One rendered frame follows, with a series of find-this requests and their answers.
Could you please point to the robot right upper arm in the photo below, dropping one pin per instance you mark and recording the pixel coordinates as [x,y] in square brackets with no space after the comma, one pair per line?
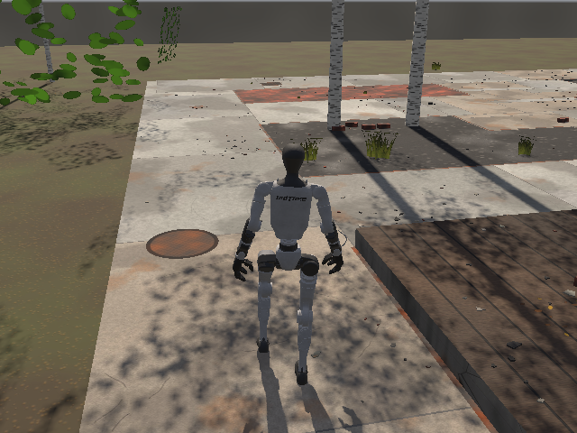
[324,208]

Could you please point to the robot left upper arm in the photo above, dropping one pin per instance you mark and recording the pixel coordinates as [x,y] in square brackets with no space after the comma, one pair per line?
[262,190]

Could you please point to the robot right hand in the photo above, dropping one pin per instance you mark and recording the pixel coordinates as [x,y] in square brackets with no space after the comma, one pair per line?
[335,259]

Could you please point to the robot left hand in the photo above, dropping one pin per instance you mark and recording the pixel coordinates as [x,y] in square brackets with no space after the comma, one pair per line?
[237,267]

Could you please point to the robot head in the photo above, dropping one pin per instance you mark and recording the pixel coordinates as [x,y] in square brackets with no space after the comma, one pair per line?
[293,155]

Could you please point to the right robot forearm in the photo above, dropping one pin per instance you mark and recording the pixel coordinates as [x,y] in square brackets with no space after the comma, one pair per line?
[333,241]

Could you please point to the robot right foot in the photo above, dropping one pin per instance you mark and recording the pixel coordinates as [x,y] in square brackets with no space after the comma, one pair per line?
[301,377]

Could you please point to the left robot forearm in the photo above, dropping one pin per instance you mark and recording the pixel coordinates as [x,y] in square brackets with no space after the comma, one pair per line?
[245,242]

